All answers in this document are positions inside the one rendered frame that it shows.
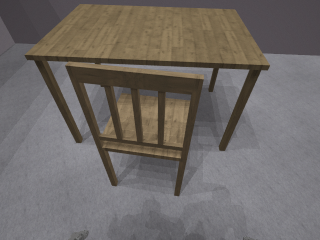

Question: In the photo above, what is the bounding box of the table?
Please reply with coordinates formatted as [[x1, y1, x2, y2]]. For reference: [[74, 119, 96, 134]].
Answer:
[[25, 4, 270, 151]]

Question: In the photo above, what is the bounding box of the chair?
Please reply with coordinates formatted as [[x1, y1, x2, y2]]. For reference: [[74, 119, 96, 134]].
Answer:
[[65, 61, 204, 197]]

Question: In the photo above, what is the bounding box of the left robot hand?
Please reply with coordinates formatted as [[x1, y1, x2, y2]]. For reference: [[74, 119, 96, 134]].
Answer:
[[68, 230, 89, 240]]

